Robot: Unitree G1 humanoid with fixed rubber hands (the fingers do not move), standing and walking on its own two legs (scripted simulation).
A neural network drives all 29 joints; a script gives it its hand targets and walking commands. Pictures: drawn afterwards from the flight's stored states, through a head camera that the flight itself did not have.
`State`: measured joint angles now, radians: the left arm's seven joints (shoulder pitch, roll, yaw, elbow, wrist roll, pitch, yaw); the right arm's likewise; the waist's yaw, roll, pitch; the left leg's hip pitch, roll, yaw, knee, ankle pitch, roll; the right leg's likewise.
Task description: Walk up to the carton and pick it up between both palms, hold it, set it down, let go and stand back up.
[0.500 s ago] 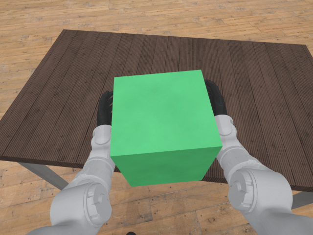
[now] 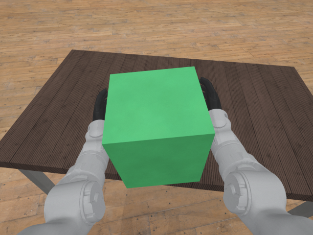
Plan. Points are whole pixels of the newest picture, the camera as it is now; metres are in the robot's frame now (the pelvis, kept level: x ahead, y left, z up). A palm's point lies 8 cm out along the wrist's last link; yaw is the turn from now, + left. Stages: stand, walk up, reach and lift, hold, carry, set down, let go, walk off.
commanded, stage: reach and lift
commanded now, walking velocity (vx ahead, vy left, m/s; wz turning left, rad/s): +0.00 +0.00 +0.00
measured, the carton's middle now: (158, 131) +0.38 +0.03 +0.07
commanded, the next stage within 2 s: none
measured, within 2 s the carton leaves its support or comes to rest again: neither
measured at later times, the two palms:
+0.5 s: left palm (90, 97) +0.40 +0.19 +0.16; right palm (217, 94) +0.41 -0.10 +0.18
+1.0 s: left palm (91, 88) +0.40 +0.19 +0.18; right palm (223, 87) +0.40 -0.11 +0.21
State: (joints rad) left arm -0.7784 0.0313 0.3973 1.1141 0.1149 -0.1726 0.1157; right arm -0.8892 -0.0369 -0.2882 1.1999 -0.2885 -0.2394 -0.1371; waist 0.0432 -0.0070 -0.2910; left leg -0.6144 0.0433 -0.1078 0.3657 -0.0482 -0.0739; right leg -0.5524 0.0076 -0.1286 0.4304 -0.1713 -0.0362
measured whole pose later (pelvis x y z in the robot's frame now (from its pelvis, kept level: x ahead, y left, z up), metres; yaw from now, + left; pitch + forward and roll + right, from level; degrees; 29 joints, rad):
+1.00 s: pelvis +0.00 +0.02 +0.01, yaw +1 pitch +3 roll -1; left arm -0.86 0.06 0.35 0.76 0.11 0.43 0.06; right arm -0.89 -0.02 -0.23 0.87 -0.01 0.26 -0.16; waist -0.03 -0.04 -0.17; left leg -0.35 0.02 -0.11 0.37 -0.08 -0.05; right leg -0.25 -0.01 -0.13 0.36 -0.17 -0.01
